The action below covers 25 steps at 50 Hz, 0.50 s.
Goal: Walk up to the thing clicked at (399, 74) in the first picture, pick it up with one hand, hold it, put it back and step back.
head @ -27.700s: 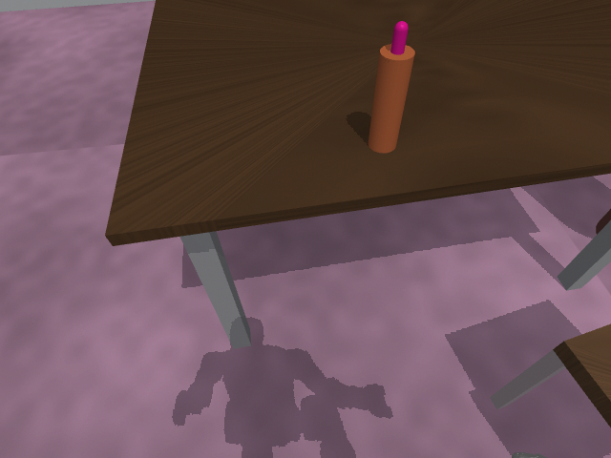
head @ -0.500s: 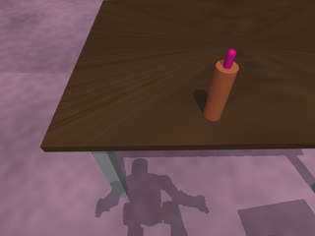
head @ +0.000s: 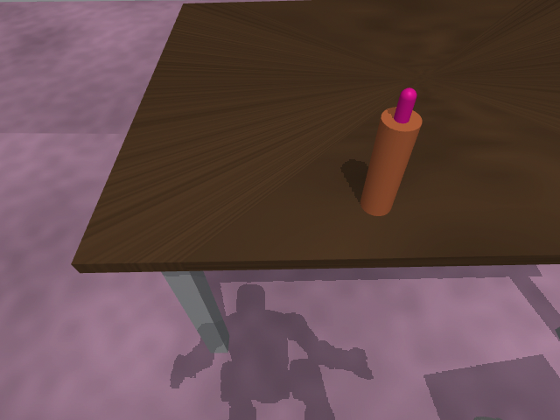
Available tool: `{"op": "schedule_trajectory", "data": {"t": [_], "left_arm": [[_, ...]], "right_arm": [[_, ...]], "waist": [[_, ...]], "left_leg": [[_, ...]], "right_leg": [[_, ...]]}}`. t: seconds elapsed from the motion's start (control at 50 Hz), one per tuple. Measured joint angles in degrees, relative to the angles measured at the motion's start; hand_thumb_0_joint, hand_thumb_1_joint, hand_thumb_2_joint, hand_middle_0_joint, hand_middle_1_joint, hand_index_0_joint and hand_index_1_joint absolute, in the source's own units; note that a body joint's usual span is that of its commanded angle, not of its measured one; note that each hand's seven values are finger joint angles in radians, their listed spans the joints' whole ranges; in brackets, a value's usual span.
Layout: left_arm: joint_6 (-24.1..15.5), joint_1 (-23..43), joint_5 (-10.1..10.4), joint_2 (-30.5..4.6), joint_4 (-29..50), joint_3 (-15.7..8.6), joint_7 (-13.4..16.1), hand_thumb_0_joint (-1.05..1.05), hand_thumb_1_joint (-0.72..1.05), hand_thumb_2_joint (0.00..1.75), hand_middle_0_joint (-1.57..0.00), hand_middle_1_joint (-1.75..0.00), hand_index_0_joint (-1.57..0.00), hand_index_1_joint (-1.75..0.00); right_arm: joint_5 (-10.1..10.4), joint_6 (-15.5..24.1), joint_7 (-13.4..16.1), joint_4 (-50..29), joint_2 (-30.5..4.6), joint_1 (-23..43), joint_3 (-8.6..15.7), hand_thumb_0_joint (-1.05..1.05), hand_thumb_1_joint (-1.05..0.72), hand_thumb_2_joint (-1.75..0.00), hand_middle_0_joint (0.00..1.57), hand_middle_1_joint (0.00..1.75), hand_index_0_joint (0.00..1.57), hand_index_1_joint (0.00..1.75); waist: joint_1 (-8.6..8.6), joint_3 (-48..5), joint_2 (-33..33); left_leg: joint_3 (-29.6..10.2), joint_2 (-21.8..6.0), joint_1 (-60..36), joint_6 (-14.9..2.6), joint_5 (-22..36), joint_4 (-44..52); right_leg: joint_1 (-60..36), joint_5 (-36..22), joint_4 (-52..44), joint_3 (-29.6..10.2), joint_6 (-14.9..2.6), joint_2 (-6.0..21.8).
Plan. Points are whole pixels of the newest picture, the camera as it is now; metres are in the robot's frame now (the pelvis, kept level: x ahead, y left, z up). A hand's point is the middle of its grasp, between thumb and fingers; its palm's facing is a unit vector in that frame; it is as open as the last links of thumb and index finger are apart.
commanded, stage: stand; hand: right
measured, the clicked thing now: (390, 156) +0.47 -0.16 +0.09
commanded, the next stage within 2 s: step back in 0.30 s
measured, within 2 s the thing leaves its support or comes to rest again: neither
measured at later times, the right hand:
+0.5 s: hand out of the picture +0.06 -0.27 -0.17, palm faces -0.01 +0.93 -0.38, open 7.4 cm
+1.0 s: hand out of the picture -0.06 -0.24 -0.16, palm faces +0.05 +0.91 -0.40, open 7.4 cm
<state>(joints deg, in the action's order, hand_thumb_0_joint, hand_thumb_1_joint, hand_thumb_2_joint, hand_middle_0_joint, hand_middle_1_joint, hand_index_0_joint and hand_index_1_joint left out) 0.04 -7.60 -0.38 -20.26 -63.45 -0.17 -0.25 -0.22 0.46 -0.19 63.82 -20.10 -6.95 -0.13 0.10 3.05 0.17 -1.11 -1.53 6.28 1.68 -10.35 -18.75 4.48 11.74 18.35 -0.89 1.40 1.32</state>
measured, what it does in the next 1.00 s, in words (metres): walks backwards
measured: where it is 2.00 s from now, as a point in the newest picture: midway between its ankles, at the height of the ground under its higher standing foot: outside the picture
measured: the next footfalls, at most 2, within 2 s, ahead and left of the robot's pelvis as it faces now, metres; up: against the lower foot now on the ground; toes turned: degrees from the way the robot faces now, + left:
right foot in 1.02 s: -0.14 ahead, -0.10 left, +0.00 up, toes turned -2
left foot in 1.40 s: -0.22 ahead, +0.14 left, +0.00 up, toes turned -2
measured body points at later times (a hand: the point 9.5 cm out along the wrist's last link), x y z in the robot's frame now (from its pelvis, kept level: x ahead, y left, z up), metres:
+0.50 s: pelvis -0.04 +0.01 -0.02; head +0.02 +0.01 +0.43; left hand +0.06 +0.32 -0.14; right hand +0.06 -0.31 -0.14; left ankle +0.00 +0.14 -0.74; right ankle -0.02 -0.14 -0.75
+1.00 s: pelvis -0.14 +0.03 -0.03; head -0.06 +0.03 +0.42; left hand -0.01 +0.33 -0.15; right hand -0.06 -0.29 -0.14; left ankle -0.06 +0.14 -0.75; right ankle -0.18 -0.10 -0.74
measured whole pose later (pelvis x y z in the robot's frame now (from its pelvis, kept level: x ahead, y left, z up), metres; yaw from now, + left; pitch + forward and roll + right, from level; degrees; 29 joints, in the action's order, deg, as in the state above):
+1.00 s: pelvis -0.14 +0.03 -0.03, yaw -6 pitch -2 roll +0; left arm 3.8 -8.2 -0.9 -22.6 -49.9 -4.1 -0.3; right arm -1.2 -1.5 0.5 48.0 -21.0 -7.7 2.1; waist 0.5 11.0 -1.3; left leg 3.2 -2.1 21.5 -1.2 -13.4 -36.4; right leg 15.8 25.4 43.5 -4.5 -0.1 -2.4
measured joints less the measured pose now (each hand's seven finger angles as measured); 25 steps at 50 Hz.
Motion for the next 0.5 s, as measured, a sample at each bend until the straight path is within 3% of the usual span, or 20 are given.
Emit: {"op": "schedule_trajectory", "data": {"t": [0.3, 0.44, 0.5], "left_arm": [[-0.2, -0.3, -0.1, 0.0, 0.0, 0.1, 0.0, 0.0, 0.9, 0.9, -0.21, -0.3, -0.2, -0.3], [1.3, 1.9, 0.9, -1.1, 4.6, -2.2, 0.3, 0.0, 0.9, 0.9, -0.21, -0.3, -0.2, -0.3], [2.1, 3.0, 0.6, -1.5, 6.8, -2.5, 0.3, 0.0, 0.9, 0.9, -0.21, -0.3, -0.2, -0.3]], "right_arm": [[-0.1, -0.1, -0.2, 0.2, 0.1, -0.5, 0.2, 0.0, -0.91, -0.9, 0.2, 0.3, 0.21, 0.3], [1.0, -1.9, -0.5, -3.6, -1.4, 1.7, 1.7, 0.0, -0.9, -0.9, 0.2, 0.3, 0.21, 0.3], [1.0, -2.7, -0.5, -5.5, -2.5, 2.2, 2.4, 0.0, -0.9, -0.9, 0.2, 0.3, 0.21, 0.3]], "waist": [[0.2, 0.0, -0.2], [0.29, 4.4, 0.3], [0.26, 5.9, 0.6]], "left_leg": [[0.0, -0.2, 0.4, 0.09, 0.3, 0.0], [-0.7, -0.4, 7.3, -0.65, -2.5, -9.5], [-1.0, 0.2, 11.0, -2.34, -3.9, -15.9]], "right_leg": [[0.3, -0.4, -0.1, 0.0, -0.1, -0.2], [6.4, 1.9, 8.0, 0.4, -0.48, -0.6], [9.0, 2.9, 11.7, 0.4, -0.35, -0.4]]}}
